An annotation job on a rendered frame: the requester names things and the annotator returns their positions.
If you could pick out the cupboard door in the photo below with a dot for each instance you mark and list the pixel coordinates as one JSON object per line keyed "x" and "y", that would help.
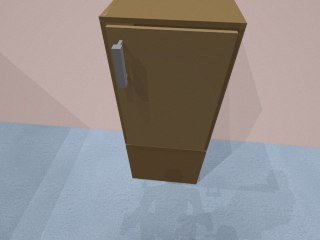
{"x": 174, "y": 81}

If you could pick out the handle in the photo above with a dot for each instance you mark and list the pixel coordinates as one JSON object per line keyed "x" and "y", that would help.
{"x": 119, "y": 64}

